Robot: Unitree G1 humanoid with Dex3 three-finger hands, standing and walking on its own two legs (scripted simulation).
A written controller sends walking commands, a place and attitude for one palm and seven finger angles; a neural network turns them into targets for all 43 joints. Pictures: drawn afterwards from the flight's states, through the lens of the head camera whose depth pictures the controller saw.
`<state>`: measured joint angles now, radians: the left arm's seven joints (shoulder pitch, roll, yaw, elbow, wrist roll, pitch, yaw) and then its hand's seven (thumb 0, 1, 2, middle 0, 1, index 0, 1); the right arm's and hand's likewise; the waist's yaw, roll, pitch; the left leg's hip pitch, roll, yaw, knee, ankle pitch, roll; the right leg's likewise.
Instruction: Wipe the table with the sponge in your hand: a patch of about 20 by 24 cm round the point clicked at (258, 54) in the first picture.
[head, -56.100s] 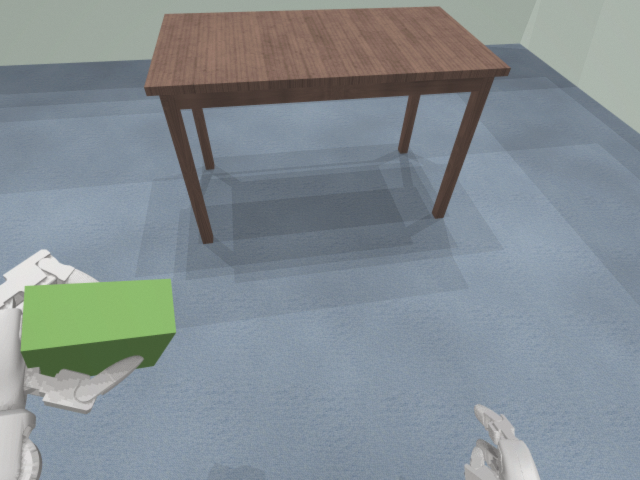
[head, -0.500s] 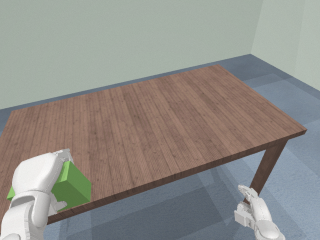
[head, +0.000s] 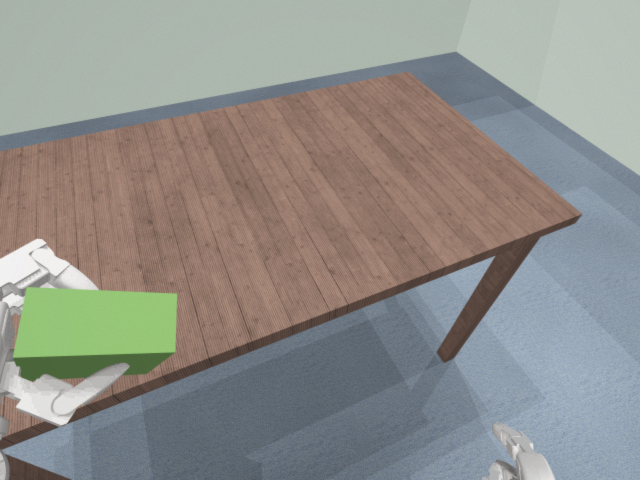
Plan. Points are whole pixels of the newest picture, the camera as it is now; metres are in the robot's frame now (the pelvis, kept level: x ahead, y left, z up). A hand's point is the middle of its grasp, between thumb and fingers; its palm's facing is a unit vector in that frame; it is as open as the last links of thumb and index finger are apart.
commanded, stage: step back with the hand held close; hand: left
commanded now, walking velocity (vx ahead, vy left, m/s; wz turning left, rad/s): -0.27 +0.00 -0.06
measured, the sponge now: (118, 338) +0.22 +0.20 +0.14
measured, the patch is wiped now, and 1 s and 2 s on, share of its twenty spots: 0.95 0.95 0.95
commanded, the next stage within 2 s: stop stepping back and stand still in 0.80 s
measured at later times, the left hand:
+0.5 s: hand out of the picture +0.12 +0.27 +0.16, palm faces +0.37 -0.87 -0.33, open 9.5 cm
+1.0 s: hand out of the picture +0.03 +0.29 +0.18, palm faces +0.29 -0.92 -0.26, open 9.5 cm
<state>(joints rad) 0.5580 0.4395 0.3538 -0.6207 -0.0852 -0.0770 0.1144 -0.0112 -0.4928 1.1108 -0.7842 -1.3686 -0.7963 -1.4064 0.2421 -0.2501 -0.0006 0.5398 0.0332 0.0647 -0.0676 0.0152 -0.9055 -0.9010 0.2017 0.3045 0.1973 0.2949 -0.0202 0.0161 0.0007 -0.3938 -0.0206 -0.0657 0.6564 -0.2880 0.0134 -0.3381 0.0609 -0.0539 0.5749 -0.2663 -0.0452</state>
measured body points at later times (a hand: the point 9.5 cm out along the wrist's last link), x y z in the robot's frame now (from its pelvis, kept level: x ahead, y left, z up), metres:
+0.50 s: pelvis -0.08 +0.03 -0.01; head -0.08 +0.06 +0.44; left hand +0.10 +0.32 +0.18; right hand +0.11 -0.19 -0.06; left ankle +0.03 +0.11 -0.72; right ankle -0.06 -0.09 -0.73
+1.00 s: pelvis -0.19 +0.07 +0.01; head -0.21 +0.11 +0.45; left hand +0.01 +0.34 +0.19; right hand -0.04 -0.16 -0.06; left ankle -0.19 +0.17 -0.66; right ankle -0.23 -0.08 -0.73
